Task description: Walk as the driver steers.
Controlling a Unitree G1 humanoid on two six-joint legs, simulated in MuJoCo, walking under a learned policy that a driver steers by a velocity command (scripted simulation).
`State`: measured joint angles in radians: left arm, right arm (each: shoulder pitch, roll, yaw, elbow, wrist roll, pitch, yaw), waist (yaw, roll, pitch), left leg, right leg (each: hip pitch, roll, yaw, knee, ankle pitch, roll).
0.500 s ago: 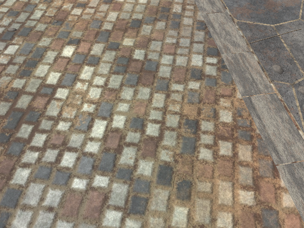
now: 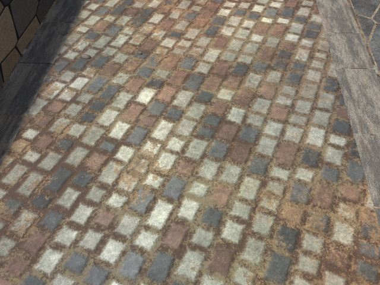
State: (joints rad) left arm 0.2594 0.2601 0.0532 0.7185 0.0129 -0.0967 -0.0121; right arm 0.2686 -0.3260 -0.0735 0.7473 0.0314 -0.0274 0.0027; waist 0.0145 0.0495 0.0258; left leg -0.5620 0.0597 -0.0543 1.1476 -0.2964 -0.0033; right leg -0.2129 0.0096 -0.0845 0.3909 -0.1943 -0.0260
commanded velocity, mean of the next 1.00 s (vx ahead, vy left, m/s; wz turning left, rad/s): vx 0.38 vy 0.00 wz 0.22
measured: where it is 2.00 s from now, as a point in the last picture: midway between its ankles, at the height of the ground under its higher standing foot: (174, 238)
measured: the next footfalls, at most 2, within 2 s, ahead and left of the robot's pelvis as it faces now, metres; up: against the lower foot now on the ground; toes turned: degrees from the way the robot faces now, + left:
left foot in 0.32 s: +0.31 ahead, +0.16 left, +0.00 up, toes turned +14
right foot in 0.78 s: +0.64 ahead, +0.07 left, +0.00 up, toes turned +17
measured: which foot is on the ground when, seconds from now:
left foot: up 0.00-0.30, down 0.32-0.80, up 0.82-1.00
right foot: down 0.00-0.32, up 0.34-0.76, down 0.78-1.00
